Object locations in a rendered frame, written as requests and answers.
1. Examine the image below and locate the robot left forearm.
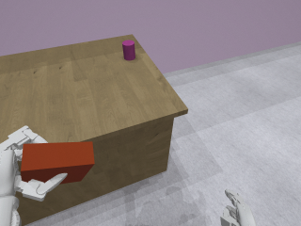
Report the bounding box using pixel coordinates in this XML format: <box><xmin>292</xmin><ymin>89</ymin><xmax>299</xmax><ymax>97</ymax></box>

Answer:
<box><xmin>0</xmin><ymin>195</ymin><xmax>22</xmax><ymax>226</ymax></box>

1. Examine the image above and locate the table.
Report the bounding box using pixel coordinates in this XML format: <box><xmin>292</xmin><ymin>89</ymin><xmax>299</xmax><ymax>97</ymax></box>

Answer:
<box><xmin>0</xmin><ymin>34</ymin><xmax>188</xmax><ymax>226</ymax></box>

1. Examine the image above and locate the sponge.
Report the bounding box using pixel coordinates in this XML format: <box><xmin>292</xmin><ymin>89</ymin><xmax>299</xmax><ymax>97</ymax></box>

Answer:
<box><xmin>21</xmin><ymin>141</ymin><xmax>95</xmax><ymax>184</ymax></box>

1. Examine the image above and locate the left robot hand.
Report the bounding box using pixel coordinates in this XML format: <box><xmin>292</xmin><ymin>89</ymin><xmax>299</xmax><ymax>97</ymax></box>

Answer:
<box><xmin>0</xmin><ymin>125</ymin><xmax>68</xmax><ymax>202</ymax></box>

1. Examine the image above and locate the right robot hand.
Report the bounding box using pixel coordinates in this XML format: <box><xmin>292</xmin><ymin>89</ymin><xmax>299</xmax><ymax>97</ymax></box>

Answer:
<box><xmin>220</xmin><ymin>188</ymin><xmax>257</xmax><ymax>226</ymax></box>

